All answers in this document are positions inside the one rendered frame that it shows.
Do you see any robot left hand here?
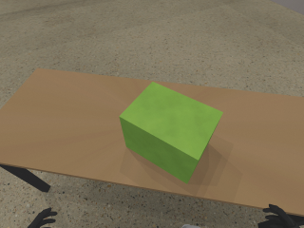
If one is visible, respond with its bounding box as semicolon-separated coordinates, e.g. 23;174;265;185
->
28;207;58;228

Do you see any robot right hand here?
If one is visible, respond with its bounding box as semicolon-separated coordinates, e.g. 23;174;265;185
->
262;204;300;228

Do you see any carton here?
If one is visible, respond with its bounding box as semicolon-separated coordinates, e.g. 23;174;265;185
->
119;82;223;184

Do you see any table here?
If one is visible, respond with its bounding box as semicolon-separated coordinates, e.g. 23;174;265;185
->
0;67;304;228

